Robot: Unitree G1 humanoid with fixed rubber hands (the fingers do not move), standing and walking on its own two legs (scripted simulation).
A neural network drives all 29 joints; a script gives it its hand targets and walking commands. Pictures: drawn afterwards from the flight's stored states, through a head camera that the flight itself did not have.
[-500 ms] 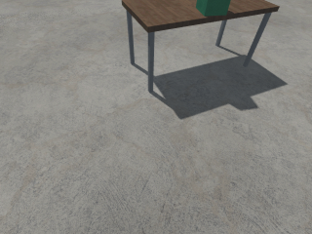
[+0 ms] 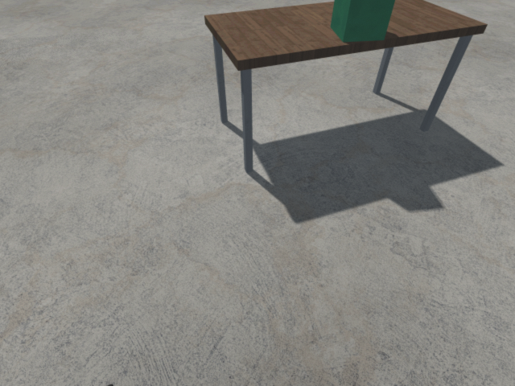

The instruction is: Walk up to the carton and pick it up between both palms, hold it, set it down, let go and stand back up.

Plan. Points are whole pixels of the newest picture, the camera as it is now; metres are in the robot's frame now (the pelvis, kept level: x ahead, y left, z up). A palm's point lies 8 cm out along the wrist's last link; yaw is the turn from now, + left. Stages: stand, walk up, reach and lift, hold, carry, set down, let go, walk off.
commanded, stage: walk up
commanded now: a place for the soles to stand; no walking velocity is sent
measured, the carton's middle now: (362, 4) +1.66 -0.49 +0.07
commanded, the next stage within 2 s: none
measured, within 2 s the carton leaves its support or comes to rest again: neither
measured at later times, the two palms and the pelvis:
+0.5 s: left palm (162, 356) +0.22 +0.17 -0.14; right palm (417, 268) +0.36 -0.33 -0.08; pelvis +0.23 -0.08 +0.00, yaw +5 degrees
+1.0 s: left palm (247, 218) +0.50 +0.02 -0.08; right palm (451, 198) +0.58 -0.50 -0.11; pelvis +0.47 -0.24 +0.01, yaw +7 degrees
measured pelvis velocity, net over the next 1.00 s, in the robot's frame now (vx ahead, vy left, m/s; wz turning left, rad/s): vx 0.47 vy -0.24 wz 0.13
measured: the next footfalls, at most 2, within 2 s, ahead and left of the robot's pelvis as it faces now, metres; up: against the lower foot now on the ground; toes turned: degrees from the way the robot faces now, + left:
left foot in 0.36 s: +0.36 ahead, +0.03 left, +0.00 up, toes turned +12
right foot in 0.84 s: +0.56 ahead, -0.36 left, +0.00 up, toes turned -2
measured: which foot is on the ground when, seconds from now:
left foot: up 0.00-0.34, down 0.36-0.86, up 0.88-1.00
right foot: down 0.00-0.42, up 0.44-0.82, down 0.84-1.00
